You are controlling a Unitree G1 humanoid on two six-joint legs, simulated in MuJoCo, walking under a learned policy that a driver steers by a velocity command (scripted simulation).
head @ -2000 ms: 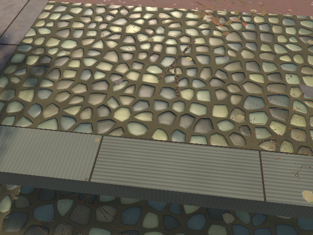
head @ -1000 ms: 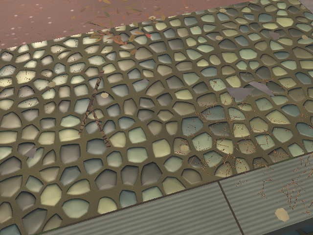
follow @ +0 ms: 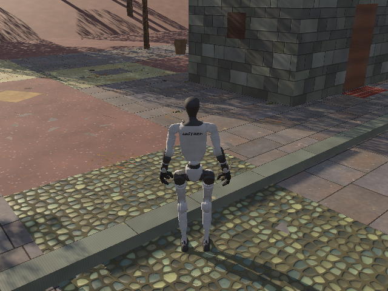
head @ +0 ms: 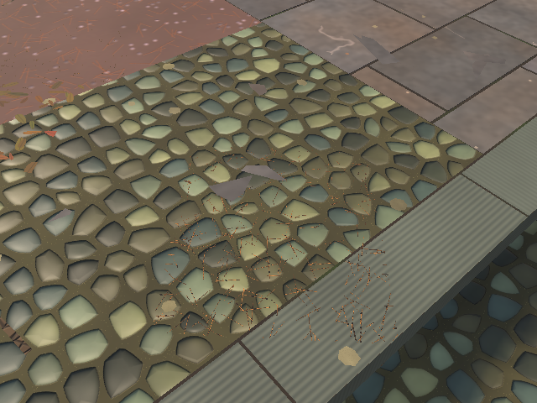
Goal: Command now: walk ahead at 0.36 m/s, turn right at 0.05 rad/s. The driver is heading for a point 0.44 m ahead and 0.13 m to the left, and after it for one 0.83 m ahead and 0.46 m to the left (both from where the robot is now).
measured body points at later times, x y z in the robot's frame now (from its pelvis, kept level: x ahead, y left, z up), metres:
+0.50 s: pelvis +0.20 -0.06 -0.01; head +0.23 -0.07 +0.44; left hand +0.34 +0.19 -0.12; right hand +0.22 -0.32 -0.15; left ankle +0.03 +0.06 -0.63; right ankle +0.29 -0.14 -0.74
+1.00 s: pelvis +0.44 +0.02 +0.02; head +0.48 +0.02 +0.47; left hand +0.32 +0.22 -0.12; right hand +0.71 -0.08 -0.07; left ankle +0.50 +0.09 -0.62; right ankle +0.31 -0.16 -0.65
